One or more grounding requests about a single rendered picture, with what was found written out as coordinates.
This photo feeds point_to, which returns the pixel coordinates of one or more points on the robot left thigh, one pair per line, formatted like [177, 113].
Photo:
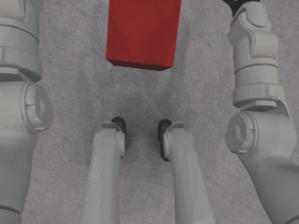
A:
[101, 196]

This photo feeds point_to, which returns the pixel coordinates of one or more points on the robot right thigh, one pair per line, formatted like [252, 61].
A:
[192, 201]

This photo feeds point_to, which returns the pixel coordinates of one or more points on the robot left forearm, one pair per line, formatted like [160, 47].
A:
[19, 40]

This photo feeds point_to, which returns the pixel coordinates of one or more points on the robot thigh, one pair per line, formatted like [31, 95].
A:
[192, 201]
[101, 196]

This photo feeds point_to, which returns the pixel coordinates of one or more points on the carton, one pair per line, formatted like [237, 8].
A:
[142, 34]

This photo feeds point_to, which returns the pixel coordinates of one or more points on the robot right forearm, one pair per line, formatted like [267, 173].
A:
[255, 55]

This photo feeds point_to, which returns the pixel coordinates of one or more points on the right robot hand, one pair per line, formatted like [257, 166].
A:
[235, 5]

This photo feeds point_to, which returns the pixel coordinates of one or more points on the left robot upper arm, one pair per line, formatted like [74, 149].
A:
[25, 111]

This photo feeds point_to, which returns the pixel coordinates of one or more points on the right robot upper arm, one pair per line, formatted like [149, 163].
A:
[264, 142]

